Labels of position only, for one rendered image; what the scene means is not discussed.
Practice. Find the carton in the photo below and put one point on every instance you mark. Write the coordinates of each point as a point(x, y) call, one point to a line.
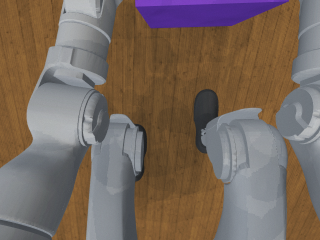
point(201, 13)

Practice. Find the left robot forearm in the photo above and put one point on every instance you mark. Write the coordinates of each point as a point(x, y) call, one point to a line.
point(82, 43)

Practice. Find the right robot upper arm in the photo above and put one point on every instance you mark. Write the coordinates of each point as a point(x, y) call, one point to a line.
point(298, 120)

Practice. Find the right robot forearm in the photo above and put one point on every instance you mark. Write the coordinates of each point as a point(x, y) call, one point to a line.
point(306, 66)

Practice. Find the left robot shin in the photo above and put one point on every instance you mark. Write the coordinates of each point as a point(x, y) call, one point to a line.
point(114, 118)

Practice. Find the right robot shin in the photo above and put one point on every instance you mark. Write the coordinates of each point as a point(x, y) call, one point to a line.
point(245, 113)

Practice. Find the robot shin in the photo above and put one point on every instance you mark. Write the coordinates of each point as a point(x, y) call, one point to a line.
point(245, 113)
point(114, 118)

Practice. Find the left robot upper arm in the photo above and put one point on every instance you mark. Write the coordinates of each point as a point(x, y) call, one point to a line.
point(36, 186)

